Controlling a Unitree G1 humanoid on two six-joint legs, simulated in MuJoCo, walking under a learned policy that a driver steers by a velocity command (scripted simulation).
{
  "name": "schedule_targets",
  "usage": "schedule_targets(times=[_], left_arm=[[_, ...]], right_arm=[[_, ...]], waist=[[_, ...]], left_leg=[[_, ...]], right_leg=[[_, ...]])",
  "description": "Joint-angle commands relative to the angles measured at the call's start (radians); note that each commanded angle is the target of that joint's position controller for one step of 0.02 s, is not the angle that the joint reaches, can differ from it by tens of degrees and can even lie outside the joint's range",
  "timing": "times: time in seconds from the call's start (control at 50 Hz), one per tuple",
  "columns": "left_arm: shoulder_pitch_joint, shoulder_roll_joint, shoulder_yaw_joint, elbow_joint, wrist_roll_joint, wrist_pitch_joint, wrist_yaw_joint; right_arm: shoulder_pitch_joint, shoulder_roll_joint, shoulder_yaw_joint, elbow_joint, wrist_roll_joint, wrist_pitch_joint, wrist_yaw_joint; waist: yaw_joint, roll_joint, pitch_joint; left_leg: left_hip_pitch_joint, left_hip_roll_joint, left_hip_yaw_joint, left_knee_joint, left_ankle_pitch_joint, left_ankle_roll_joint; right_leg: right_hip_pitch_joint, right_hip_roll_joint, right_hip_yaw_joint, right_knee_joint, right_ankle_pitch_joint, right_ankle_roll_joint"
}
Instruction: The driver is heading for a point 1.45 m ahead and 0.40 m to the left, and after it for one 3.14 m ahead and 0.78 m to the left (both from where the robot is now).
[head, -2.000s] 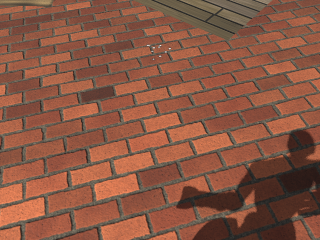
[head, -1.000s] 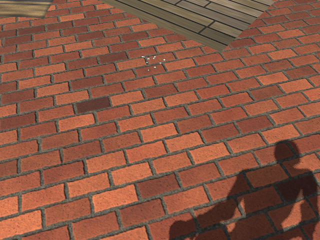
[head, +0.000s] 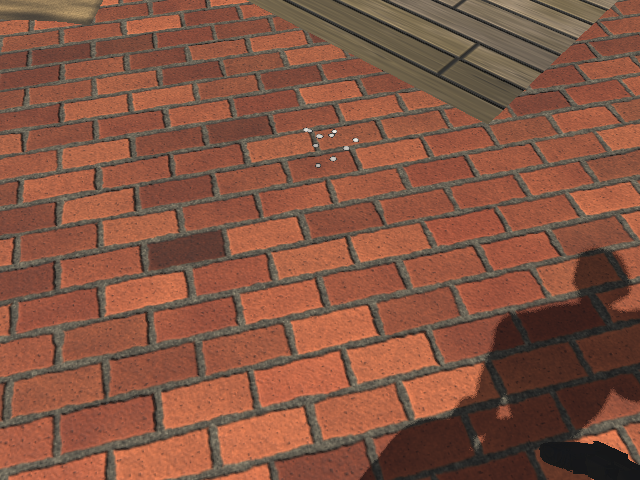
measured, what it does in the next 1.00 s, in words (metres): walks ahead, turning left: right foot, then left foot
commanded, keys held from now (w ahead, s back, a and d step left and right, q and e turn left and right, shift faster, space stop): w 0.10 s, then w+q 0.90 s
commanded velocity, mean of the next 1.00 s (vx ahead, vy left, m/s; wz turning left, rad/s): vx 0.50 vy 0.00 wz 0.40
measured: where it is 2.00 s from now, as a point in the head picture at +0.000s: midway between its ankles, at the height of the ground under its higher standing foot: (221, 220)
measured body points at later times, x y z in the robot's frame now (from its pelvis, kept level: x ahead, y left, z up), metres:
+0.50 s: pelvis +0.30 -0.02 +0.01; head +0.33 -0.02 +0.46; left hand +0.50 +0.24 -0.07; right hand +0.28 -0.30 -0.13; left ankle +0.13 +0.09 -0.71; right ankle +0.44 -0.12 -0.72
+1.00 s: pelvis +0.54 +0.06 +0.00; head +0.57 +0.09 +0.45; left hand +0.42 +0.33 -0.13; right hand +0.85 -0.05 -0.07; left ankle +0.61 +0.20 -0.71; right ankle +0.44 -0.13 -0.71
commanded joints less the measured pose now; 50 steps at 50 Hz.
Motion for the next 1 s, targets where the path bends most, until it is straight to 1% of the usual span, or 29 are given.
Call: schedule_targets(times=[0.02, 0.04, 0.06, 0.08, 0.1, 0.14, 0.22, 0.28, 0.32, 0.36, 0.4, 0.44, 0.46, 0.48, 0.5, 0.52, 0.54, 0.56, 0.58, 0.6, 0.64, 0.7, 0.8, 0.86, 0.9, 0.92, 0.96, 0.98, 1.0], left_arm=[[0.011, 0.1, 0.009, -0.087, -0.034, -0.061, -0.019], [-0.083, 0.141, 0.02, -0.123, -0.052, -0.075, -0.016], [-0.13, 0.145, 0.024, -0.131, -0.044, -0.08, -0.007], [-0.125, 0.131, 0.031, -0.131, -0.032, -0.072, 0.0], [-0.096, 0.103, 0.03, -0.125, -0.026, -0.059, 0.001], [-0.096, 0.073, 0.03, -0.138, -0.016, -0.041, 0.006], [-0.282, 0.093, 0.036, -0.221, 0.004, -0.04, 0.012], [-0.409, 0.076, 0.029, -0.26, -0.001, -0.053, 0.0], [-0.48, 0.071, 0.023, -0.281, -0.009, -0.059, -0.011], [-0.531, 0.081, 0.021, -0.306, -0.016, -0.064, -0.02], [-0.54, 0.11, 0.028, -0.321, -0.019, -0.072, -0.028], [-0.492, 0.145, 0.04, -0.318, -0.021, -0.081, -0.031], [-0.4, 0.171, 0.054, -0.296, -0.019, -0.085, -0.027], [-0.239, 0.216, 0.074, -0.264, -0.007, -0.089, -0.02], [-0.094, 0.299, 0.096, -0.25, 0.009, -0.086, -0.013], [-0.064, 0.287, 0.091, -0.237, 0.003, -0.072, -0.019], [-0.122, 0.183, 0.063, -0.257, 0.001, -0.07, -0.02], [-0.184, 0.142, 0.051, -0.269, -0.002, -0.067, -0.019], [-0.241, 0.119, 0.043, -0.267, 0.003, -0.065, -0.023], [-0.274, 0.111, 0.041, -0.263, 0.011, -0.067, -0.022], [-0.296, 0.103, 0.044, -0.252, 0.011, -0.073, -0.023], [-0.282, 0.135, 0.058, -0.233, 0.008, -0.079, -0.016], [-0.251, 0.178, 0.073, -0.22, 0.005, -0.064, -0.002], [-0.2, 0.203, 0.081, -0.206, -0.008, -0.048, 0.002], [-0.176, 0.218, 0.087, -0.197, -0.018, -0.034, 0.002], [-0.174, 0.227, 0.091, -0.196, -0.023, -0.026, 0.003], [-0.189, 0.258, 0.099, -0.204, -0.031, -0.013, 0.007], [-0.201, 0.267, 0.101, -0.208, -0.034, -0.003, 0.008], [-0.206, 0.25, 0.093, -0.214, -0.033, 0.0, 0.011]], right_arm=[[0.415, -0.185, -0.055, 0.082, -0.002, 0.006, -0.008], [0.308, -0.157, -0.046, 0.061, 0.0, 0.0, -0.01], [0.232, -0.131, -0.038, 0.048, -0.008, -0.007, -0.008], [0.195, -0.106, -0.031, 0.045, -0.021, -0.013, -0.002], [0.182, -0.084, -0.025, 0.05, -0.028, -0.015, 0.002], [0.207, -0.089, -0.024, 0.069, -0.017, -0.017, 0.004], [0.299, -0.147, -0.039, 0.093, -0.011, -0.01, -0.03], [0.355, -0.163, -0.044, 0.099, -0.004, 0.001, -0.047], [0.403, -0.169, -0.046, 0.11, 0.004, 0.008, -0.052], [0.439, -0.164, -0.048, 0.118, 0.011, 0.016, -0.055], [0.447, -0.169, -0.054, 0.117, 0.014, 0.026, -0.062], [0.434, -0.183, -0.064, 0.108, 0.011, 0.037, -0.066], [0.42, -0.172, -0.062, 0.098, 0.009, 0.04, -0.066], [0.404, -0.136, -0.049, 0.076, -0.001, 0.04, -0.062], [0.457, -0.053, -0.027, 0.041, -0.007, 0.031, -0.058], [0.531, -0.016, -0.01, 0.022, 0.014, 0.019, -0.056], [0.485, -0.134, -0.04, 0.028, 0.035, 0.018, -0.059], [0.407, -0.162, -0.05, 0.01, 0.037, 0.023, -0.061], [0.362, -0.149, -0.054, 0.004, 0.022, 0.028, -0.064], [0.371, -0.129, -0.059, -0.003, 0.016, 0.036, -0.062], [0.379, -0.088, -0.058, -0.01, 0.019, 0.058, -0.052], [0.317, -0.072, -0.057, -0.055, 0.013, 0.075, -0.049], [0.176, -0.058, -0.045, -0.112, 0.008, 0.064, -0.018], [0.076, -0.056, -0.038, -0.157, 0.007, 0.063, 0.0], [0.037, -0.065, -0.039, -0.186, 0.008, 0.065, 0.01], [0.032, -0.074, -0.043, -0.197, 0.008, 0.066, 0.014], [0.088, -0.111, -0.062, -0.201, 0.007, 0.072, 0.016], [0.193, -0.144, -0.082, -0.178, 0.01, 0.074, 0.014], [0.366, -0.202, -0.117, -0.129, 0.013, 0.078, 0.001]], waist=[[-0.178, 0.175, -0.328], [-0.147, 0.12, -0.177], [-0.115, 0.037, -0.106], [-0.074, 0.036, -0.071], [-0.044, 0.058, -0.071], [-0.024, 0.064, -0.044], [-0.057, 0.035, 0.018], [-0.094, 0.042, 0.019], [-0.12, 0.048, 0.018], [-0.132, 0.056, 0.02], [-0.116, 0.068, 0.012], [-0.08, 0.094, -0.013], [-0.031, 0.095, -0.063], [0.041, 0.069, -0.191], [0.056, -0.103, -0.362], [0.023, -0.357, -0.462], [0.028, -0.221, -0.334], [0.022, -0.139, -0.21], [-0.001, -0.059, -0.121], [-0.036, -0.107, -0.095], [-0.058, -0.119, -0.058], [-0.062, -0.07, -0.027], [-0.021, -0.046, 0.002], [0.013, -0.036, 0.032], [0.015, -0.042, 0.043], [0.006, -0.05, 0.038], [-0.045, -0.085, -0.021], [-0.11, -0.087, -0.082], [-0.199, -0.059, -0.171]], left_leg=[[0.876, 0.363, -0.762, -0.304, -0.367, 0.224], [0.7, 0.34, -0.612, -0.334, -0.297, 0.187], [0.534, 0.306, -0.493, -0.365, -0.171, 0.169], [0.419, 0.268, -0.397, -0.391, -0.073, 0.153], [0.357, 0.24, -0.342, -0.42, -0.046, 0.148], [0.289, 0.214, -0.294, -0.459, -0.003, 0.167], [0.301, 0.2, -0.266, -0.495, 0.039, 0.179], [0.307, 0.159, -0.219, -0.471, 0.069, 0.138], [0.319, 0.16, -0.222, -0.451, 0.06, 0.129], [0.376, 0.181, -0.256, -0.408, 0.048, 0.124], [0.439, 0.21, -0.301, -0.353, 0.039, 0.109], [0.464, 0.227, -0.333, -0.281, 0.102, 0.092], [0.451, 0.195, -0.321, -0.19, 0.19, 0.073], [0.369, 0.13, -0.285, 0.021, 0.184, 0.044], [0.066, -0.006, -0.179, 0.373, -0.068, -0.019], [-0.172, -0.05, -0.171, 0.615, -0.504, -0.04], [-0.244, 0.02, -0.228, 0.714, -0.456, -0.034], [-0.254, 0.062, -0.194, 0.713, -0.367, -0.033], [-0.21, 0.096, -0.183, 0.664, -0.294, -0.034], [-0.17, 0.127, -0.189, 0.625, -0.241, -0.038], [-0.112, 0.153, -0.168, 0.591, -0.198, -0.047], [-0.17, 0.166, -0.167, 0.508, -0.115, -0.061], [-0.158, 0.149, -0.108, 0.229, 0.1, -0.062], [-0.164, 0.133, -0.06, 0.127, 0.104, -0.047], [-0.17, 0.119, -0.038, 0.086, 0.05, -0.027], [-0.152, 0.104, -0.021, 0.072, 0.007, -0.012], [-0.024, 0.037, 0.037, 0.063, -0.093, 0.028], [0.118, -0.011, 0.065, 0.037, -0.107, 0.056], [0.378, -0.053, 0.059, -0.021, -0.047, 0.096]], right_leg=[[-0.731, 0.026, 0.135, 0.727, -0.036, -0.039], [-0.764, -0.029, 0.096, 0.715, 0.063, -0.055], [-0.717, -0.078, 0.077, 0.662, 0.157, -0.057], [-0.653, -0.113, 0.074, 0.612, 0.214, -0.055], [-0.594, -0.133, 0.079, 0.584, 0.241, -0.053], [-0.579, -0.145, 0.061, 0.513, 0.248, -0.038], [-0.71, -0.141, 0.049, 0.251, 0.431, 0.021], [-0.657, -0.089, 0.029, 0.015, 0.596, 0.036], [-0.61, -0.058, 0.017, -0.064, 0.636, 0.044], [-0.607, -0.046, 0.033, -0.117, 0.623, 0.041], [-0.583, -0.042, 0.058, -0.174, 0.582, 0.029], [-0.494, -0.032, 0.05, -0.191, 0.497, 0.01], [-0.365, -0.022, 0.034, -0.214, 0.467, -0.014], [-0.12, -0.081, 0.077, -0.183, 0.452, -0.062], [0.259, -0.308, 0.359, -0.171, 0.371, -0.16], [0.395, -0.447, 0.722, -0.3, 0.187, -0.244], [0.286, -0.408, 0.648, -0.335, 0.092, -0.205], [0.141, -0.37, 0.477, -0.349, 0.151, -0.167], [-0.004, -0.312, 0.352, -0.387, 0.263, -0.141], [-0.08, -0.299, 0.285, -0.412, 0.33, -0.147], [-0.173, -0.261, 0.164, -0.468, 0.399, -0.152], [-0.177, -0.27, 0.062, -0.505, 0.508, -0.177], [-0.132, -0.246, -0.101, -0.519, 0.572, -0.158], [-0.062, -0.267, -0.15, -0.504, 0.585, -0.147], [0.005, -0.287, -0.172, -0.469, 0.636, -0.131], [0.031, -0.294, -0.186, -0.434, 0.712, -0.122], [0.054, -0.291, -0.22, -0.291, 1.035, -0.101], [0.036, -0.274, -0.242, -0.135, 1.156, -0.086], [-0.076, -0.234, -0.267, 0.091, 1.114, -0.05]])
